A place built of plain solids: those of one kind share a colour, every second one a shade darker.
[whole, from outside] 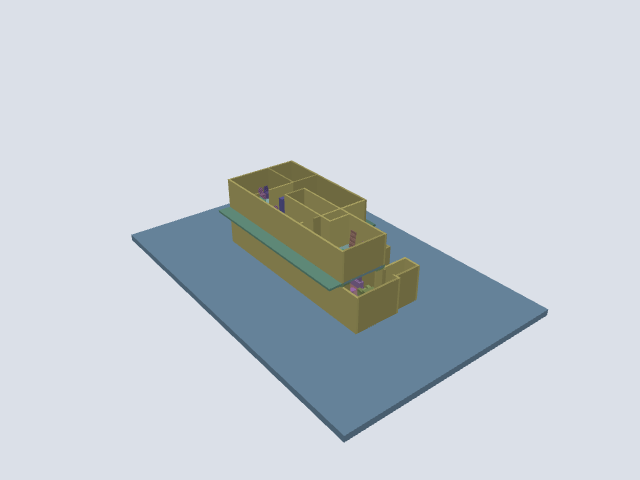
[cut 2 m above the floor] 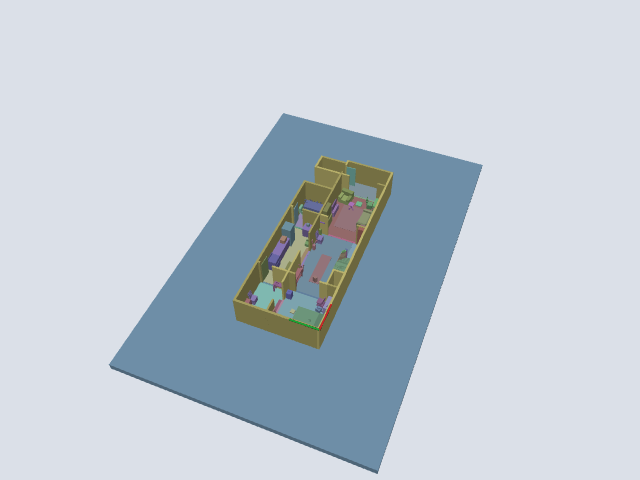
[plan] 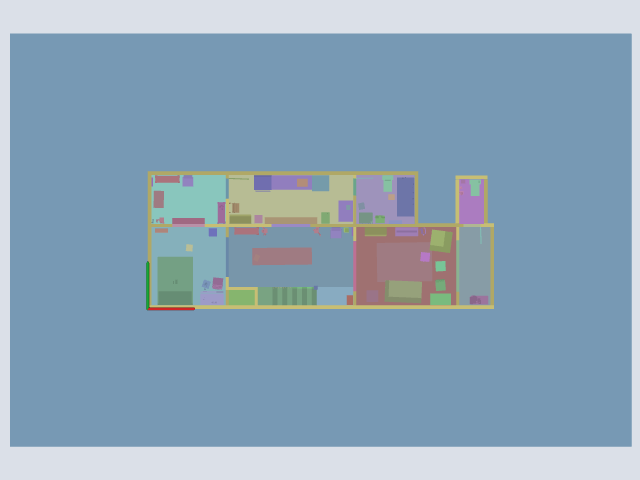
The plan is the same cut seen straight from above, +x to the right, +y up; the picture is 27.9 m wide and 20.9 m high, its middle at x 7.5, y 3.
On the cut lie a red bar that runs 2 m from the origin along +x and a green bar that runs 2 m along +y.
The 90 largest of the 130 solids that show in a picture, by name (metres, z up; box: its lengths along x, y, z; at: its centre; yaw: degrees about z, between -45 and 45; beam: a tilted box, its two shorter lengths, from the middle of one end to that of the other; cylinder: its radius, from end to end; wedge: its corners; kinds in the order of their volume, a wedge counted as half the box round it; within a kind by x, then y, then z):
{
 "under_1": {"box": [27.08, 17.99, 0.5], "at": [7.54, 3.0, -0.33]},
 "wall_1": {"box": [0.16, 3.41, 5.64], "at": [0.08, 1.86, 2.52]},
 "wall_2": {"box": [0.16, 2.13, 5.64], "at": [0.08, 4.76, 2.52]},
 "wall_3": {"box": [1.07, 0.13, 3.02], "at": [0.54, 3.63, 1.21]},
 "wall_4": {"box": [3.53, 0.13, 2.33], "at": [1.76, 3.63, 4.18]},
 "wall_5": {"box": [0.13, 0.66, 3.02], "at": [3.46, 0.49, 1.21]},
 "wall_6": {"box": [0.13, 0.44, 3.02], "at": [3.46, 1.17, 1.21]},
 "wall_7": {"box": [0.13, 2.15, 2.33], "at": [3.46, 2.5, 4.18]},
 "wall_8": {"box": [0.13, 0.45, 3.02], "at": [3.46, 3.35, 1.21]},
 "wall_9": {"box": [0.13, 1.1, 3.02], "at": [3.46, 4.25, 1.21]},
 "wall_10": {"box": [0.13, 2.13, 2.33], "at": [3.46, 4.76, 4.18]},
 "wall_11": {"box": [2.91, 0.13, 3.02], "at": [3.94, 3.63, 1.21]},
 "wall_12": {"box": [1.39, 0.13, 3.02], "at": [4.09, 0.89, 1.21]},
 "wall_13": {"box": [9.11, 0.16, 2.33], "at": [4.55, 5.91, 4.18]},
 "wall_14": {"box": [0.13, 0.66, 3.02], "at": [4.72, 0.49, 1.21]},
 "wall_15": {"box": [0.13, 1.58, 2.33], "at": [4.84, 2.78, 4.18]},
 "wall_16": {"box": [11.78, 0.16, 3.02], "at": [5.89, 5.91, 1.21]},
 "wall_17": {"box": [13.59, 0.16, 2.33], "at": [6.79, 0.08, 4.18]},
 "wall_18": {"box": [5.28, 0.13, 2.33], "at": [7.42, 1.93, 4.18]},
 "wall_19": {"box": [15.08, 0.16, 3.02], "at": [7.54, 0.08, 1.21]},
 "wall_20": {"box": [0.13, 0.61, 3.02], "at": [9.02, 0.47, 1.21]},
 "wall_21": {"box": [0.13, 0.56, 2.33], "at": [9.02, 1.58, 4.18]},
 "wall_22": {"box": [0.13, 1.58, 2.33], "at": [9.02, 2.78, 4.18]},
 "wall_23": {"box": [0.13, 0.62, 3.02], "at": [9.02, 3.26, 1.21]},
 "wall_24": {"box": [0.13, 1.24, 3.02], "at": [9.02, 4.32, 1.21]},
 "wall_25": {"box": [0.16, 2.1, 2.33], "at": [9.03, 4.78, 4.18]},
 "wall_26": {"box": [8.81, 0.13, 2.33], "at": [9.19, 3.63, 4.18]},
 "wall_27": {"box": [0.13, 1.58, 2.33], "at": [9.99, 2.78, 4.18]},
 "wall_28": {"box": [6.67, 0.13, 3.02], "at": [10.41, 3.63, 1.21]},
 "wall_29": {"box": [0.16, 2.1, 3.02], "at": [11.7, 4.78, 1.21]},
 "wall_30": {"box": [1.94, 0.031, 3.02], "at": [12.59, 3.71, 1.21]},
 "wall_31": {"box": [0.16, 1.92, 3.02], "at": [13.48, 4.69, 1.21]},
 "wall_32": {"box": [0.13, 0.59, 3.02], "at": [13.49, 0.46, 1.21]},
 "wall_33": {"box": [0.13, 0.58, 3.02], "at": [13.49, 3.28, 1.21]},
 "wall_34": {"box": [0.16, 3.41, 2.33], "at": [13.51, 1.86, 4.18]},
 "wall_35": {"box": [1.4, 0.16, 3.02], "at": [14.1, 5.73, 1.21]},
 "wall_36": {"box": [0.16, 1.92, 3.02], "at": [14.72, 4.69, 1.21]},
 "wall_37": {"box": [0.59, 0.13, 3.02], "at": [14.79, 3.63, 1.21]},
 "wall_38": {"box": [0.16, 3.41, 3.02], "at": [15.0, 1.86, 1.21]},
 "stair_1": {"box": [0.64, 0.79, 2.42], "at": [5.11, 0.55, 1.17]},
 "stair_2": {"box": [0.86, 0.79, 2.2], "at": [5.22, 0.55, 1.07]},
 "stair_3": {"box": [1.07, 0.79, 1.99], "at": [5.33, 0.55, 0.96]},
 "stair_4": {"box": [1.29, 0.79, 1.78], "at": [5.43, 0.55, 0.86]},
 "stair_5": {"box": [1.5, 0.79, 1.57], "at": [5.54, 0.55, 0.75]},
 "stair_6": {"box": [1.71, 0.79, 1.36], "at": [5.65, 0.55, 0.64]},
 "stair_7": {"box": [1.93, 0.79, 1.15], "at": [5.75, 0.55, 0.54]},
 "stair_8": {"box": [2.14, 0.79, 0.93], "at": [5.86, 0.55, 0.43]},
 "stair_9": {"box": [2.36, 0.79, 0.72], "at": [5.97, 0.55, 0.33]},
 "stair_10": {"box": [2.57, 0.79, 0.51], "at": [6.07, 0.55, 0.22]},
 "floor_middle_1": {"box": [5.42, 2.62, 0.77], "at": [6.24, 2.26, -0.12]},
 "floor_middle_2": {"box": [1.59, 0.79, 0.77], "at": [8.15, 0.56, -0.12]},
 "floor_living_1": {"box": [4.35, 3.41, 0.77], "at": [11.26, 1.86, -0.12]},
 "floor_study_1": {"box": [3.24, 3.41, 0.77], "at": [1.78, 1.86, -0.12]},
 "floor_kitchen_1": {"box": [5.42, 2.13, 0.5], "at": [6.24, 4.76, -0.25]},
 "floor_engawa_1": {"box": [1.36, 3.41, 0.77], "at": [14.24, 1.86, -0.12]},
 "floor_entry_1": {"box": [3.24, 2.13, 0.5], "at": [1.78, 4.76, -0.25]},
 "floor_bath_1": {"box": [2.54, 2.13, 0.5], "at": [10.35, 4.76, -0.25]},
 "upper_floor_next_1": {"box": [13.59, 1.0, 0.16], "at": [6.79, -0.5, 2.94]},
 "floor_wc_1": {"box": [1.08, 1.95, 0.77], "at": [14.1, 4.67, -0.12]},
 "double_bed_1": {"box": [1.52, 0.07, 1.05], "at": [1.2, 0.2, 0.79]},
 "double_bed_2": {"box": [1.45, 0.55, 0.2], "at": [1.2, 0.49, 0.97]},
 "double_bed_3": {"box": [1.55, 2.11, 0.4], "at": [1.2, 1.22, 0.77]},
 "fridge_1": {"box": [0.75, 0.7, 1.72], "at": [7.53, 5.47, 0.86]},
 "counter_run_1": {"box": [1.76, 0.61, 0.78], "at": [6.27, 5.51, 0.49]},
 "china_cabinet_1": {"box": [0.95, 0.33, 1.07], "at": [4.03, 3.88, 1.36]},
 "china_cabinet_2": {"box": [0.95, 0.33, 1.07], "at": [9.93, 3.4, 1.63]},
 "sofa_1": {"box": [1.6, 0.23, 0.39], "at": [11.11, 0.39, 0.91], "yaw": -2.3},
 "sofa_2": {"box": [1.6, 0.93, 0.34], "at": [11.13, 0.75, 0.55], "yaw": -2.3},
 "floor_press_1": {"box": [1.13, 0.66, 0.77], "at": [4.09, 0.49, -0.12]},
 "bathtub_1": {"box": [0.76, 1.7, 0.41], "at": [11.23, 4.87, 0.2]},
 "chest_drawers_1": {"box": [1.04, 0.5, 0.95], "at": [2.8, 0.42, 0.74]},
 "rug_1": {"box": [2.6, 0.75, 0.08], "at": [5.85, 2.29, 0.24], "yaw": 0.6},
 "rug_2": {"box": [2.4, 1.7, 0.08], "at": [11.18, 2.04, 0.24], "yaw": 0.9},
 "range_flat_1": {"box": [0.76, 0.65, 0.94], "at": [5.01, 5.5, 0.47]},
 "flat_shelf_1": {"box": [0.39, 0.76, 1.46], "at": [3.73, 2.6, 3.75]},
 "armchair_club_1": {"box": [0.9, 0.92, 0.35], "at": [12.77, 2.95, 0.51], "yaw": -7.5},
 "armchair_club_2": {"box": [0.33, 0.92, 0.38], "at": [13.06, 2.91, 0.88], "yaw": -7.5},
 "billy_1": {"box": [0.28, 0.42, 2.02], "at": [8.8, 0.38, 1.28]},
 "floor_gap_back_veranda_1": {"box": [0.13, 2.24, 0.77], "at": [13.49, 1.87, -0.12]},
 "floor_gap_middle_back_1": {"box": [0.13, 2.18, 0.77], "at": [9.02, 1.86, -0.12]},
 "tv_board_1": {"box": [1.0, 0.4, 0.48], "at": [11.28, 3.36, 0.51]},
 "floor_gap_front_middle_1": {"box": [0.13, 1.73, 0.77], "at": [3.46, 2.25, -0.12]},
 "floor_gap_step_middle_1": {"box": [1.69, 0.13, 0.77], "at": [6.24, 3.63, -0.12]},
 "floor_gap_step_front_1": {"box": [1.41, 0.13, 0.77], "at": [1.77, 3.63, -0.12]},
 "step_middle_tread_1": {"box": [2.29, 0.29, 0.18], "at": [6.24, 3.84, 0.04]},
 "wall_foot_1": {"box": [0.16, 3.41, 0.17], "at": [13.51, 1.86, 2.94]},
 "bar_stool_1": {"box": [0.35, 0.35, 0.74], "at": [4.82, 3.91, 0.37]},
 "hamper_1": {"box": [0.4, 0.33, 0.63], "at": [10.12, 3.89, 0.31]},
 "laundry_basket_1": {"box": [0.37, 0.37, 0.6], "at": [2.84, 3.33, 0.57]},
 "leaf_naka_1": {"box": [0.88, 0.05, 1.85], "at": [3.97, 5.66, 0.93], "yaw": -2.0}
}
